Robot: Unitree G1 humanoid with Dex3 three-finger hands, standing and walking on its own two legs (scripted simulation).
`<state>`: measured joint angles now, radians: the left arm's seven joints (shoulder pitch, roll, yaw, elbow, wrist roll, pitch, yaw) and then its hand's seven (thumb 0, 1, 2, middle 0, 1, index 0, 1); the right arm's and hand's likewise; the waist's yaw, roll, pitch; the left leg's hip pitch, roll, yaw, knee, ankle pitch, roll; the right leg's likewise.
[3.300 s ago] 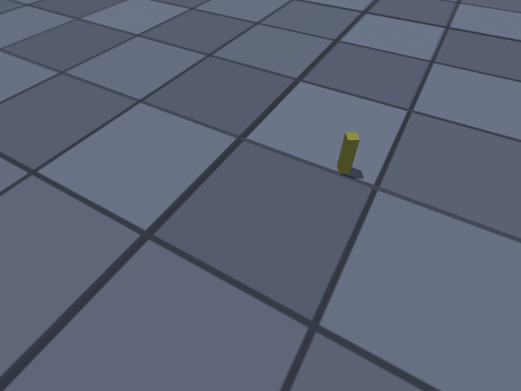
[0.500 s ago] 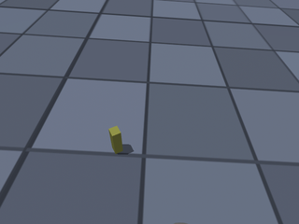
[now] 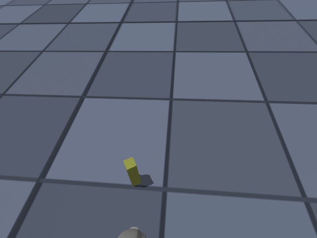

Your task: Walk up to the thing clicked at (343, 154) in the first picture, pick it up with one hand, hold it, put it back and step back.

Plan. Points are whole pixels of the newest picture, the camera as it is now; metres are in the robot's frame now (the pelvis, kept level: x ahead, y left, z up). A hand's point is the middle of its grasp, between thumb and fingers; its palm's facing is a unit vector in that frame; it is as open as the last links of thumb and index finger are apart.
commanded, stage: walk up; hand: left
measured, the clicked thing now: (132, 172) +0.60 +0.23 -0.65
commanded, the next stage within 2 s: none
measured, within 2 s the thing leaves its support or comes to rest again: neither
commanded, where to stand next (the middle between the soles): +0.24 +0.03 m, yaw -1 degrees
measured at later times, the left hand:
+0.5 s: hand (76, 207) +0.24 +0.29 -0.15, palm faces -0.05 -0.91 -0.41, open 7.4 cm
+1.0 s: hand (76, 203) +0.26 +0.30 -0.16, palm faces -0.01 -0.94 -0.34, open 7.4 cm
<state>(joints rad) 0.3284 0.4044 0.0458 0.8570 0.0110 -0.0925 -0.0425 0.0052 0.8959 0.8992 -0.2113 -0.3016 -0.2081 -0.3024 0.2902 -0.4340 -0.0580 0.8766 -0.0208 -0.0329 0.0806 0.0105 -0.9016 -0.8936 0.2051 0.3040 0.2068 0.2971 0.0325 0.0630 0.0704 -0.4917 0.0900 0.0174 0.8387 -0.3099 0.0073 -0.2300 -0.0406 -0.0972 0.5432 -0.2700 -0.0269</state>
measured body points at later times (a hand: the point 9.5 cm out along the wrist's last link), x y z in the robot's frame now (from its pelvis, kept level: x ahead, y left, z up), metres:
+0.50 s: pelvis +0.15 +0.02 -0.02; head +0.17 +0.01 +0.43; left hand +0.24 +0.34 -0.12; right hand +0.19 -0.31 -0.14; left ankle +0.14 +0.15 -0.73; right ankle +0.25 -0.10 -0.74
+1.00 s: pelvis +0.21 +0.04 +0.00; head +0.22 +0.05 +0.44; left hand +0.26 +0.35 -0.14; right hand +0.28 -0.27 -0.13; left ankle +0.22 +0.16 -0.73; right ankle +0.25 -0.10 -0.73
